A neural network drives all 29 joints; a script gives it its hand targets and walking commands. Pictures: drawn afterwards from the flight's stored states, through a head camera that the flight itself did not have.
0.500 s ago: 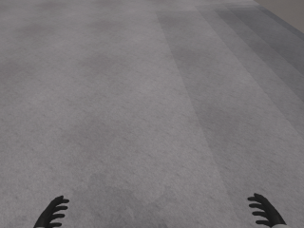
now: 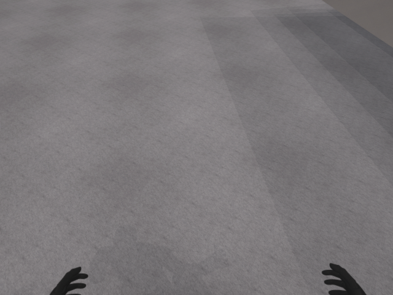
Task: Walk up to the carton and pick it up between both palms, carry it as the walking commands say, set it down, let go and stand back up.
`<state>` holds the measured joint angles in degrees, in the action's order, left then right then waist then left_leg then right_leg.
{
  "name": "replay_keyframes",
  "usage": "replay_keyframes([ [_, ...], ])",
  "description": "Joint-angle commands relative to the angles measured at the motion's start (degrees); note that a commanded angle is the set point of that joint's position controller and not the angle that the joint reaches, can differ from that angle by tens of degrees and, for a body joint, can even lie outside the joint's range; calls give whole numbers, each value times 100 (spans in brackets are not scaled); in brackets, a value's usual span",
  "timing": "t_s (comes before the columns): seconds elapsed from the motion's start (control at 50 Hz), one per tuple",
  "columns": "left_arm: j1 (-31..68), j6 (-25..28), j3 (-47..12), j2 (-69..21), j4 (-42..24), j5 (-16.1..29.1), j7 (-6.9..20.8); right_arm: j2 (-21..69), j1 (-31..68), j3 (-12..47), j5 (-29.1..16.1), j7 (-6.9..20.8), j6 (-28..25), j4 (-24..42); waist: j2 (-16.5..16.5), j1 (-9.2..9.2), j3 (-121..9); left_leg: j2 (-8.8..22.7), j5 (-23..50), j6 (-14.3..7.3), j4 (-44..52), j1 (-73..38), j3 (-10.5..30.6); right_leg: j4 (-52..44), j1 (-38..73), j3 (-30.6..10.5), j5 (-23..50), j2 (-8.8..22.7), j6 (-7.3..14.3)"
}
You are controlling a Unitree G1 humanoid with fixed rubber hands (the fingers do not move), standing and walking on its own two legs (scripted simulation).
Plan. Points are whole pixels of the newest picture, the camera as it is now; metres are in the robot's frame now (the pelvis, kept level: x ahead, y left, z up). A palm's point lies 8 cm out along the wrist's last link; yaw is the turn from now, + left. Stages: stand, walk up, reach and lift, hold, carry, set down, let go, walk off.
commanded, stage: stand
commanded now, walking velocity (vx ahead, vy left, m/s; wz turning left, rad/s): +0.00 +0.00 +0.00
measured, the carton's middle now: out of the picture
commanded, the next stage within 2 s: walk up in 0.20 s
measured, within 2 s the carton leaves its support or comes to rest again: neither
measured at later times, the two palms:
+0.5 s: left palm out of the picture +0.09 +0.36 -0.06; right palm (360, 289) +0.15 -0.31 -0.07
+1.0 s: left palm out of the picture +0.03 +0.53 -0.06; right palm (230, 183) +0.39 -0.07 -0.05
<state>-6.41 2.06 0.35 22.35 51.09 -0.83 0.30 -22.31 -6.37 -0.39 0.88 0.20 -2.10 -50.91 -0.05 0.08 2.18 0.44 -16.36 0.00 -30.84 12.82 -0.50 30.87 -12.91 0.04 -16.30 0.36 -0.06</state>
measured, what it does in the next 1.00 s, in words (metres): steps to the left, turning left: left foot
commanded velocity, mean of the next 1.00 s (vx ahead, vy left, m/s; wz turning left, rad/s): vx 0.00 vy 0.00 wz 0.00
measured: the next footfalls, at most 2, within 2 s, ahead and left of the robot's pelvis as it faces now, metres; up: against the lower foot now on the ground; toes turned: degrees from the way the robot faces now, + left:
left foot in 0.74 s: +0.11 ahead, +0.29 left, +0.00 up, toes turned +29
right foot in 1.12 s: +0.38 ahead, +0.19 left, +0.00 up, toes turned +33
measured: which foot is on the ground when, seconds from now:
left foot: down 0.00-0.42, up 0.44-0.72, down 0.74-1.00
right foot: down 0.00-0.76, up 0.78-1.00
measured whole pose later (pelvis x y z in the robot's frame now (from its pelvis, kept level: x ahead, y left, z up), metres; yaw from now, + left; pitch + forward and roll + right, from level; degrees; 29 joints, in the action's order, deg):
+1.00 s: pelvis +0.12 +0.16 +0.01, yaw +33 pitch +1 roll +0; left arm -12.6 6.0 4.9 30.6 50.5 -0.4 2.3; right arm -28.2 -12.0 -5.0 1.8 10.0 0.3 -43.6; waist -0.5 -2.9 -1.2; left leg -2.3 -12.2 -4.4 -25.5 15.0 3.5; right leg 45.4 -31.8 3.3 -18.8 5.3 -0.5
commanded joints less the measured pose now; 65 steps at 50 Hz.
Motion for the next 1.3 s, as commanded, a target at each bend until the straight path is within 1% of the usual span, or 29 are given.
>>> replay_keyframes([
  [0.0, 276, 62, 194, 957, -167, 7, -21, -956, 279, -199, -8, -21, -61, 178, 18, -1, -394, 552, 958, -266, 706, -175, 566, -682, 173, -552, 985, 544, 284],
  [0.36, 413, 19, 135, 1000, 497, 13, -35, -993, 399, -163, -13, -25, -10, -495, 4, -3, -308, 639, 942, -175, 1258, -469, 551, -1239, 444, -577, 994, 632, 206],
  [0.38, -397, 184, 738, 2138, 6, -44, -42, -1741, 542, -580, 104, 316, 193, 647, 55, 312, -267, 640, -427, -503, 991, 1726, 1654, -893, 1716, -326, -802, 848, 624],
  [0.4, -1185, 284, 842, 2367, 214, -6, -66, -1591, 1236, -579, 204, 658, 238, 947, -80, 753, -374, 378, -795, -263, 551, 2786, 1234, -1585, 2474, -968, -1681, 1482, 975],
  [0.42, -1087, 367, 979, 2626, 81, -16, -104, -1252, 1275, -581, 291, 865, 251, 1188, -1209, 722, -414, 403, -444, -273, -1041, 3361, 752, -2131, 2396, -1855, -1994, 2774, 1312],
  [0.44, -645, 442, 959, 2486, -252, -30, -133, -1319, 1235, -634, 401, 933, 250, 1285, -650, 464, -408, 826, -363, -75, -1907, 3528, 820, -2237, 2021, -1912, -1738, 3245, 1526],
  [0.48, -219, 533, 894, 2144, -530, -11, -119, -1496, 914, -773, 407, 1087, 268, 1223, -37, 83, -481, 1019, -2, 110, -2356, 3033, 921, -2154, 1377, -995, -1274, 2903, 1380],
  [0.54, -120, 600, 939, 2188, -598, -91, -59, -1387, 852, -758, 209, 1312, 306, 1176, -559, 81, -223, 1069, 427, 151, -1961, 2619, 285, -2272, 822, 176, -857, 2340, 1257],
  [0.62, -213, 585, 962, 2388, -573, -145, 24, -1299, 1170, -680, 85, 1438, 272, 1159, -659, 103, -113, 968, 584, 50, -963, 1759, -267, -2123, 270, 1102, -469, 2011, 1048],
  [0.7, -7, 519, 923, 2526, -538, -148, 102, -1566, 429, -813, 11, 1268, 218, 928, -643, -372, -372, 331, 140, -174, -404, 455, -940, -995, -185, 1405, -338, 1862, 935],
  [0.72, -126, 494, 865, 2409, -500, -135, 108, -1689, 35, -865, 55, 1177, 197, 806, -194, -561, -608, 30, -145, -277, -83, -123, -989, 144, -248, 1706, 400, 1627, 809],
  [0.74, -231, 473, 753, 2154, -575, -109, 127, -2103, -809, -984, 133, 1056, 181, 607, 830, -972, -960, 85, -1058, -617, 485, -1377, -282, 2283, -1049, 2025, 609, 1186, 520],
  [0.76, 83, 530, 582, 1810, -962, -21, 133, -3015, -1020, -1172, 163, 953, 195, 683, 2498, -1140, -702, 1600, -2471, -1322, 1918, -2202, 3027, 3668, -3590, 1675, -1738, 276, 116],
  [0.78, 250, 564, 548, 2007, -894, -31, 84, -3051, -735, -1138, 3, 910, 144, 785, 1636, -897, -707, 1968, -2691, -1583, 2257, -1778, 3866, 3916, -3770, 442, -1447, 676, 168],
  [0.8, 97, 587, 610, 2218, -722, 52, 99, -2797, -419, -1061, -25, 891, 123, 865, 981, -634, -612, 1853, -2343, -1549, 2120, -1434, 3358, 3587, -3432, 185, -849, 890, 184],
  [0.86, -647, 503, 759, 2282, -337, 21, 103, -2109, 371, -835, -22, 885, 80, 1167, 1053, -33, -448, 924, -1396, -1228, 1895, -117, 2058, 2413, -2217, 209, -438, 748, 47],
  [0.9, -754, 443, 789, 2075, -273, 49, 163, -2167, 460, -847, 47, 923, 102, 1254, 1157, 140, -402, 872, -1672, -1418, 1940, 329, 1878, 1791, -1939, 262, -475, 575, -71],
  [0.94, -616, 444, 774, 1986, -314, 52, 184, -2148, 368, -867, 98, 952, 127, 1327, 1235, 20, -409, 929, -1906, -1539, 2085, 519, 2060, 1478, -1828, 363, -305, 464, -78],
  [1.0, -660, 470, 773, 1903, -353, 80, 193, -2106, 568, -870, 134, 930, 143, 1398, 1207, 156, -401, 889, -1741, -1372, 2104, 974, 2044, 1136, -1195, 259, 230, 479, -16],
  [1.04, -984, 533, 835, 1919, -333, 61, 171, -2077, 1005, -819, 115, 895, 133, 1465, 796, 485, -468, 761, -1835, -1115, 1706, 1740, 1883, 707, 30, 296, 396, 468, 130],
  [1.06, -1504, 563, 864, 1921, -186, 63, 137, -2017, 1225, -781, 122, 876, 151, 1506, 452, 801, -501, 613, -2236, -1002, 1175, 2310, 1761, 256, 871, 401, 510, 381, 206],
  [1.08, -2243, 595, 926, 2064, 40, 51, 65, -1789, 1282, -689, 150, 845, 163, 1552, -271, 1151, -668, 282, -2491, -825, 205, 3028, 1602, -76, 1972, 577, 167, 181, 252],
  [1.1, -2916, 670, 997, 2396, 64, -55, -62, -1379, 1061, -558, 170, 813, 138, 1586, -1621, 1387, -928, -516, -2325, -604, -1759, 3671, 1094, -801, 2645, -468, -1341, 849, 211],
  [1.12, -2783, 752, 1010, 2766, -284, -113, -198, -1088, 1079, -445, 185, 772, 77, 1761, -1844, 1274, -569, -787, -1548, -240, -3588, 4652, 1148, -1912, 2448, -2968, -3428, 2557, 355],
  [1.14, -1518, 784, 964, 2856, -649, -41, -233, -1567, 702, -573, 182, 752, 64, 1607, -820, 545, -492, -175, -669, -53, -4085, 4762, 1257, -3007, 1392, -4236, -4471, 3266, 771],
  [1.16, -1044, 804, 924, 2746, -758, 18, -178, -1949, 520, -662, 166, 785, 62, 1401, -314, 246, -530, 422, -263, 100, -4004, 4150, 1140, -2783, 958, -3466, -3967, 3127, 1039],
  [1.2, -706, 830, 896, 2513, -704, 53, -102, -2084, 392, -704, 140, 913, 125, 1123, -430, 28, -180, 827, 216, 241, -3617, 3312, 912, -2561, 46, -1692, -2773, 2447, 817],
  [1.24, -791, 878, 826, 2500, -626, 32, -60, -1902, 637, -716, 22, 1054, 175, 1099, -558, 63, 118, 883, 609, 295, -2978, 2767, 710, -2696, -489, -546, -2118, 2150, 627],
  [1.28, -1038, 901, 808, 2466, -520, 7, -31, -1727, 992, -683, -14, 1178, 172, 1174, -592, 211, 83, 822, 988, 278, -2426, 2732, 450, -2760, -126, 61, -1665, 2019, 631],
])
